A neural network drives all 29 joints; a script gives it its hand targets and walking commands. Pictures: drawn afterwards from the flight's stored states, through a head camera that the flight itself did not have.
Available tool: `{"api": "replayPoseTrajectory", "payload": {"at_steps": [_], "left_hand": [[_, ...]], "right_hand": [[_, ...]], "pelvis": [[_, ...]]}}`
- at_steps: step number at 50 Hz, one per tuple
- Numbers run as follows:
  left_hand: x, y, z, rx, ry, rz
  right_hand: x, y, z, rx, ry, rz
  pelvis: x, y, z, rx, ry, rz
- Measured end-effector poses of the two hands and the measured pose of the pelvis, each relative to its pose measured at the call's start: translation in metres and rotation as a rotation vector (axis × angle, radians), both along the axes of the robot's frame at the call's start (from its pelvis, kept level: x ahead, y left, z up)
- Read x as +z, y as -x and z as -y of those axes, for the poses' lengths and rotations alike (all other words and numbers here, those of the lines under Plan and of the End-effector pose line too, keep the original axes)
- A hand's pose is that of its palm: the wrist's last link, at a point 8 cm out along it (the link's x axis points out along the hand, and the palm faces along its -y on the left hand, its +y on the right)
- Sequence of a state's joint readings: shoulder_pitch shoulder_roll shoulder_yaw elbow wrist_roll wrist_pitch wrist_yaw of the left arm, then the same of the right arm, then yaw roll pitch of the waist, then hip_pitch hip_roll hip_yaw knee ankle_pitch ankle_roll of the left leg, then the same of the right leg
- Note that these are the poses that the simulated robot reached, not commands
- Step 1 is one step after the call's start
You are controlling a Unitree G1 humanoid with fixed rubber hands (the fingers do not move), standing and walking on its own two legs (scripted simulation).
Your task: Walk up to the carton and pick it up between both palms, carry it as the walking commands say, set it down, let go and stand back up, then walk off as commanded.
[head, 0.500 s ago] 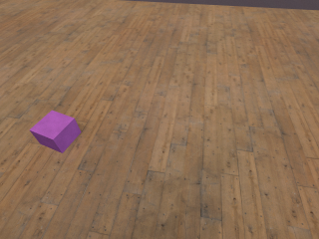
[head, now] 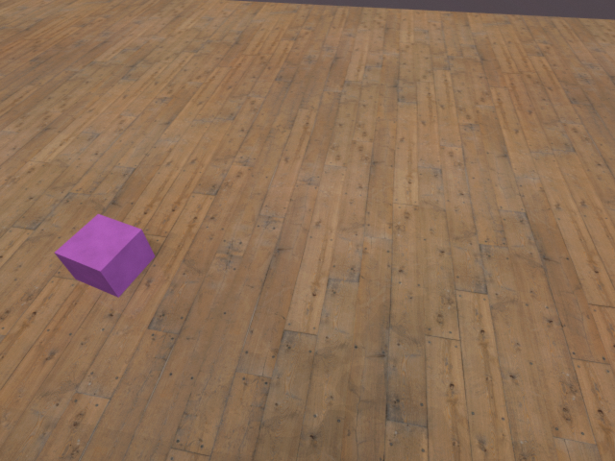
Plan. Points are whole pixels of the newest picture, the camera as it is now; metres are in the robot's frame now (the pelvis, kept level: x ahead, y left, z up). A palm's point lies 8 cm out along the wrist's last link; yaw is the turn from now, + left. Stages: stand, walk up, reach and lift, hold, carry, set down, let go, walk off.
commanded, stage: stand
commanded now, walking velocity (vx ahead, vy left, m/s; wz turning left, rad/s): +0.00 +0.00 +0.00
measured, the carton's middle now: (108, 254) +0.97 +0.87 -0.70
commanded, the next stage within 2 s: walk up in 0.16 s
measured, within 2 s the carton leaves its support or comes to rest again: neither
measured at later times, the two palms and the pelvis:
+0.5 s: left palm out of the picture +0.07 +0.29 -0.13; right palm out of the picture +0.07 -0.30 -0.13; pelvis +0.00 -0.01 -0.01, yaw +5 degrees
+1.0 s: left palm out of the picture +0.00 +0.38 -0.16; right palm (405, 452) +0.18 -0.11 -0.12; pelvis +0.05 +0.12 -0.01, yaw +22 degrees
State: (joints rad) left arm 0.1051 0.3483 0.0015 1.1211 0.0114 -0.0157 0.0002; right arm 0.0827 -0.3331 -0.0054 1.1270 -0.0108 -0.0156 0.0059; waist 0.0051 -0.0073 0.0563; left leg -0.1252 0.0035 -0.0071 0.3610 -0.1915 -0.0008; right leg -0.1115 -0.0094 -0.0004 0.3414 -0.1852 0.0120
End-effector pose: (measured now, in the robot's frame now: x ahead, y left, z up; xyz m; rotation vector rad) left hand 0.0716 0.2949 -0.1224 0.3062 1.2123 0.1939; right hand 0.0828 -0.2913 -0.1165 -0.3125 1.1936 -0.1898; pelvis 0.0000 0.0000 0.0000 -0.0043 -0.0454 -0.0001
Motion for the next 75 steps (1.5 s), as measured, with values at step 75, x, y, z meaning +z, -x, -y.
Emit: {"api": "replayPoseTrajectory", "payload": {"at_steps": [75], "left_hand": [[-0.017,-0.146,-0.161,0.611,0.09,0.075]], "right_hand": [[-0.036,-0.368,-0.3,0.488,-0.072,-0.164]], "pelvis": [[-0.012,-0.302,-0.225,0.569,0.026,-0.036]]}}
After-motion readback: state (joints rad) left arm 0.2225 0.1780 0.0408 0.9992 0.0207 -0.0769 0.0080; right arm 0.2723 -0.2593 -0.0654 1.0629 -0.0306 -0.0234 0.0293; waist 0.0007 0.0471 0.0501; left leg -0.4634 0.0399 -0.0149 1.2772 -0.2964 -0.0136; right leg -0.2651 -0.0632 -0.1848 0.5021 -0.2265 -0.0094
